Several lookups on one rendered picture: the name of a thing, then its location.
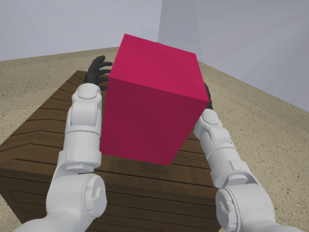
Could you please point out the robot left forearm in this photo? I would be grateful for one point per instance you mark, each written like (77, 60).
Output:
(80, 152)

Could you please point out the robot right forearm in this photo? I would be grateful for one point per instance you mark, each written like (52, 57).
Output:
(227, 169)

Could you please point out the carton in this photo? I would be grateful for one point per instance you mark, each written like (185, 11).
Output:
(155, 96)

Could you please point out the robot right upper arm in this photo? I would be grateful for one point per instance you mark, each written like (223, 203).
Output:
(247, 208)

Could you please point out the pedestal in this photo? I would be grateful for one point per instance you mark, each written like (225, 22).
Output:
(141, 196)

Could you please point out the left robot hand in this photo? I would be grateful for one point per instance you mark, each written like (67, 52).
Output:
(94, 72)

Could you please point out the right robot hand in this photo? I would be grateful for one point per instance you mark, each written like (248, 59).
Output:
(209, 106)

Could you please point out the robot left upper arm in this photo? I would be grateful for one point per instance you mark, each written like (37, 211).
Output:
(73, 202)

